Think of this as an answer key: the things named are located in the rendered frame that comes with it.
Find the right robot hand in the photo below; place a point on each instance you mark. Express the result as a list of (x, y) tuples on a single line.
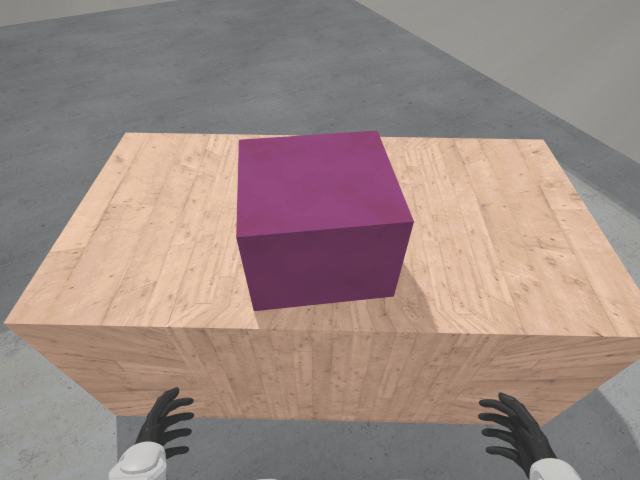
[(530, 442)]

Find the robot left forearm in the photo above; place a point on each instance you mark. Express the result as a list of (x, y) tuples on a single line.
[(142, 461)]

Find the left robot hand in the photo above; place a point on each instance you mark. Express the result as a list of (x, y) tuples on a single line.
[(157, 422)]

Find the carton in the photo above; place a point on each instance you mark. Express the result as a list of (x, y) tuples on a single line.
[(320, 219)]

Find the pedestal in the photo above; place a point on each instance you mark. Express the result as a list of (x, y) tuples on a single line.
[(508, 285)]

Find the robot right forearm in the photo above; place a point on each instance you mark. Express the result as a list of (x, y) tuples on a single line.
[(552, 469)]

